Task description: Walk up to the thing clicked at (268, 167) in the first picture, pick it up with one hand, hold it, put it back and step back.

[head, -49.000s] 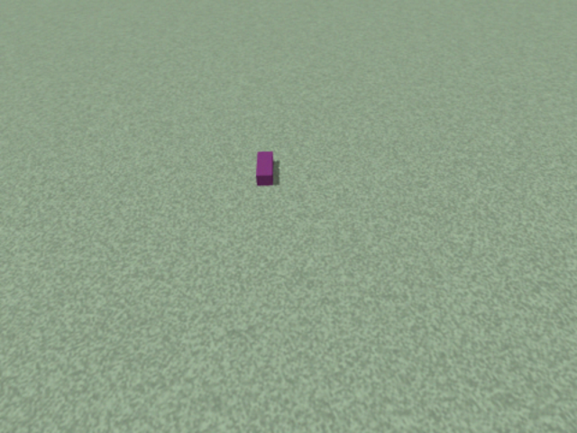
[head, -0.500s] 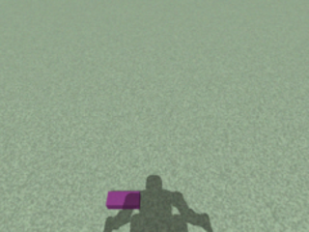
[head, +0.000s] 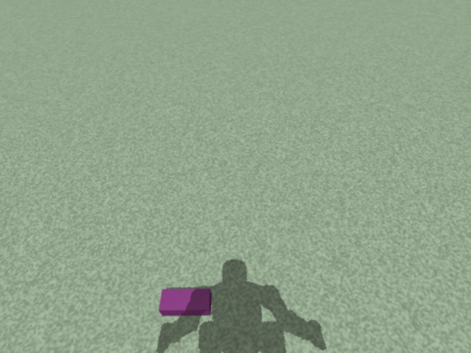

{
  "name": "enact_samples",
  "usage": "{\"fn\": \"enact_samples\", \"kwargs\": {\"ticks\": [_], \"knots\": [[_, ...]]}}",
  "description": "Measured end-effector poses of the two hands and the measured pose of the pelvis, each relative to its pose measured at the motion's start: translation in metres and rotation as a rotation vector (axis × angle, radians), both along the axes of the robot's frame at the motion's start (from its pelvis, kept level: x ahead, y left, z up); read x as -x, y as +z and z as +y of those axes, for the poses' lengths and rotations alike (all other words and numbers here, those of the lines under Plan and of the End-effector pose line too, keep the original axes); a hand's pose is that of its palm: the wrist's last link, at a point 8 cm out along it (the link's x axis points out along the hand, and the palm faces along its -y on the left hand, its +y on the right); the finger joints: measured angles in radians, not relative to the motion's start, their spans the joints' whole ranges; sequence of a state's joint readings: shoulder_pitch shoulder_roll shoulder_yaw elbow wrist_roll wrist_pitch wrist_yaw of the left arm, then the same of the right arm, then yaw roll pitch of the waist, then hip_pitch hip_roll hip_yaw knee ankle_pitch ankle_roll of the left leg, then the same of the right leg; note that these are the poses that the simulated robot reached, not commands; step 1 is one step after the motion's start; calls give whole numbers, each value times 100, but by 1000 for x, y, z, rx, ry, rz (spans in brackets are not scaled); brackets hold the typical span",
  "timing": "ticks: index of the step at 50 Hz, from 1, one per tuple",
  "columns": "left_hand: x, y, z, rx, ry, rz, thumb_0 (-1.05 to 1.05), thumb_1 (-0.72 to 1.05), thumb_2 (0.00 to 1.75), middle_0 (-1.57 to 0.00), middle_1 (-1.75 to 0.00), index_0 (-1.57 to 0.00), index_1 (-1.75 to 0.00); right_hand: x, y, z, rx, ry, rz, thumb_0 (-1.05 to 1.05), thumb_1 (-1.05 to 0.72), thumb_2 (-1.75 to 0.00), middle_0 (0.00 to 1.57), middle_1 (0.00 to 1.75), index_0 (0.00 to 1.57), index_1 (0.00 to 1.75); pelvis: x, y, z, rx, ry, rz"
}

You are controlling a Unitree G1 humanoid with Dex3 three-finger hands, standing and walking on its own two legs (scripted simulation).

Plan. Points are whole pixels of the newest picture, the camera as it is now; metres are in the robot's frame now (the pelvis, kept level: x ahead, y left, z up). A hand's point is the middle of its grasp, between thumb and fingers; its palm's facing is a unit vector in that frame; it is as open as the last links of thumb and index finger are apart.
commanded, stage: stand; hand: left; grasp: from above
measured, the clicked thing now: (186, 302) +0.46 +0.25 -0.75
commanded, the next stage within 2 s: step back in 1.20 s
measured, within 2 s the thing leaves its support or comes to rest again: neither
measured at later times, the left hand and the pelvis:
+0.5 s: hand out of the picture +0.09 +0.24 -0.16, palm faces +0.02 -0.94 -0.33, open 7.4 cm; pelvis +0.01 +0.00 +0.00, yaw +0 degrees
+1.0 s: hand out of the picture +0.08 +0.24 -0.16, palm faces +0.00 -0.94 -0.33, open 7.4 cm; pelvis +0.01 -0.01 +0.00, yaw -1 degrees
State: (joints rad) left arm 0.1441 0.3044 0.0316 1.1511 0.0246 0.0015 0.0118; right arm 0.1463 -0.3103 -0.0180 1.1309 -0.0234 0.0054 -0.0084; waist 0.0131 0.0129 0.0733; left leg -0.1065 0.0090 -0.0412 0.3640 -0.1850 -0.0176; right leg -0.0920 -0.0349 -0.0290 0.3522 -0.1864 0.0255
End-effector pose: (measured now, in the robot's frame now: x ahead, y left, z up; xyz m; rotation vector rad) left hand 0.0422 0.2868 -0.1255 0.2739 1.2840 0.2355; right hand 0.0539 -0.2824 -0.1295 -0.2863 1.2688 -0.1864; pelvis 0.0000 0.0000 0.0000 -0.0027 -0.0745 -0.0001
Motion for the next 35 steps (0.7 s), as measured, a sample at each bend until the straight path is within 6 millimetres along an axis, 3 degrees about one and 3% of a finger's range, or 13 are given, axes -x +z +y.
{"fn": "enact_samples", "kwargs": {"ticks": [20,35], "knots": [[-36,6,-1,-2,-18,-48,1,90,90,-20,-30,-20,-30,-26,4,-5,9,8,-35,0,-90,-90,20,30,21,30,-13,1,-2,-2,-7,12],[-39,7,0,-6,-28,-50,1,90,90,-20,-30,-20,-30,-27,6,-10,13,4,-33,0,-90,-90,20,30,21,30,-14,2,-3,-2,-9,15]]}}
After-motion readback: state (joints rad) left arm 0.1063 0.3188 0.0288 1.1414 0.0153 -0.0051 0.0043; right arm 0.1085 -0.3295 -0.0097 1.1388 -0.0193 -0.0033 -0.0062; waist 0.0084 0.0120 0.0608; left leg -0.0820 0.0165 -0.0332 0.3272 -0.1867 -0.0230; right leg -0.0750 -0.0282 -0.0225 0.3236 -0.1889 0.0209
